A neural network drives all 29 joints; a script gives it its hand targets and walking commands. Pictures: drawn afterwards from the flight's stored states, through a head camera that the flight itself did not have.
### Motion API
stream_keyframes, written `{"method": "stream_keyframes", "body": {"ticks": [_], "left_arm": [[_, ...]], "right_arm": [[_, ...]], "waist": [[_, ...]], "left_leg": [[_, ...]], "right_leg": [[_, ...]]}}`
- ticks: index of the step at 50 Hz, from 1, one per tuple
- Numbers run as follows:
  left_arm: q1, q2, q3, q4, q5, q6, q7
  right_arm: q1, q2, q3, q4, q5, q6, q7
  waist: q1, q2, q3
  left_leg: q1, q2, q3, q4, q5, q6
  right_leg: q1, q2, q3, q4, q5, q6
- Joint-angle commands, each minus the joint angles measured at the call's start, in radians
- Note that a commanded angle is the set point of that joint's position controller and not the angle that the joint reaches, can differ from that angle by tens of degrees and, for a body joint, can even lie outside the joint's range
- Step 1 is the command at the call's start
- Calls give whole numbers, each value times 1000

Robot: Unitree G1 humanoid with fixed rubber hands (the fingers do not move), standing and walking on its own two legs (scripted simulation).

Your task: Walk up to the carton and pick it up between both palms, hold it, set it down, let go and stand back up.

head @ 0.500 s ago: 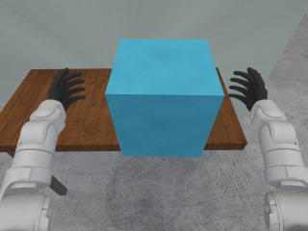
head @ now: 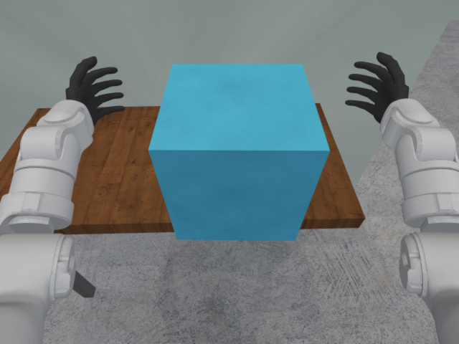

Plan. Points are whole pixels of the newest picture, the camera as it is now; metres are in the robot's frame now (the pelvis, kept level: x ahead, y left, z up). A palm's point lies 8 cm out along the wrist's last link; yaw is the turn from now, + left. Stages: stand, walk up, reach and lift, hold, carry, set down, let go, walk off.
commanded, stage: reach and lift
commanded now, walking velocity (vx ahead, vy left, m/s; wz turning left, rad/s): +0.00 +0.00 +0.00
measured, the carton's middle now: (236, 156) +0.48 -0.05 +0.03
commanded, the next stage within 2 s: none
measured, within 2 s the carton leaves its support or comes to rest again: neither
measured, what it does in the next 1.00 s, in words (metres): stands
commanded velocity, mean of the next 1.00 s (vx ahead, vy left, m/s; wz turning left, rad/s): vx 0.00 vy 0.00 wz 0.00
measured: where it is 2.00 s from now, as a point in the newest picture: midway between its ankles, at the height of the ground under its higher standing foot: outside the picture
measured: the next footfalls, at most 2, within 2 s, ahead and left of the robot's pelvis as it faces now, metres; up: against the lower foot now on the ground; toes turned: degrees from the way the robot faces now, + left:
none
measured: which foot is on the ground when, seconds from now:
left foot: down 0.00-1.00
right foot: down 0.00-1.00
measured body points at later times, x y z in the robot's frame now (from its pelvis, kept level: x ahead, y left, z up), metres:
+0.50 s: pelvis +0.01 +0.01 +0.00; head +0.03 -0.01 +0.45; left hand +0.48 +0.20 +0.24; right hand +0.45 -0.29 +0.25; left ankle -0.02 +0.13 -0.75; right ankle +0.04 -0.11 -0.75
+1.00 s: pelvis +0.01 +0.01 +0.00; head +0.05 +0.00 +0.45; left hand +0.46 +0.18 +0.13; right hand +0.42 -0.28 +0.13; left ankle -0.02 +0.13 -0.75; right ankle +0.04 -0.11 -0.75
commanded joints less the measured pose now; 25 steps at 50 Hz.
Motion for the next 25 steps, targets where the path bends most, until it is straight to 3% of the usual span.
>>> {"method": "stream_keyframes", "body": {"ticks": [1, 3, 11, 12, 18, 21, 25], "left_arm": [[-501, 199, 25, -98, -10, -10, 10], [-549, 199, 25, -57, -17, 9, 17], [-692, 205, 26, 57, -15, 58, 26], [-697, 199, 24, 83, -18, 64, 25], [-699, 185, 11, 137, -17, 51, 17], [-679, 181, 9, 138, 0, 33, 12], [-631, 167, 4, 96, -6, -7, 6]], "right_arm": [[-462, -189, -23, -71, 16, -9, -4], [-508, -199, -11, -38, 19, 8, 1], [-678, -238, -6, 75, 19, 46, 18], [-697, -240, 4, 88, 17, 50, 20], [-683, -222, 27, 179, 20, 39, 44], [-666, -217, 24, 207, 11, 18, 58], [-616, -215, 18, 174, -2, -22, 63]], "waist": [[-5, -50, -480], [-7, -78, -487], [8, -52, -526], [11, -70, -527], [13, -77, -526], [17, -54, -516], [6, -48, -530]], "left_leg": [[-117, -44, -2, -34, 110, -6], [-126, -42, -2, -34, 91, -3], [-161, -46, -1, -46, 102, -15], [-164, -42, -5, -47, 102, -17], [-143, -41, -4, -69, 177, -24], [-123, -41, -6, -74, 207, -28], [-84, -38, -16, -80, 246, -35]], "right_leg": [[444, 17, 55, 84, 245, 45], [432, 16, 55, 85, 209, 48], [437, 20, 57, 77, 232, 48], [434, 23, 52, 74, 230, 49], [455, 21, 57, 56, 327, 57], [436, 20, 60, 40, 336, 57], [452, 24, 52, 14, 363, 51]]}}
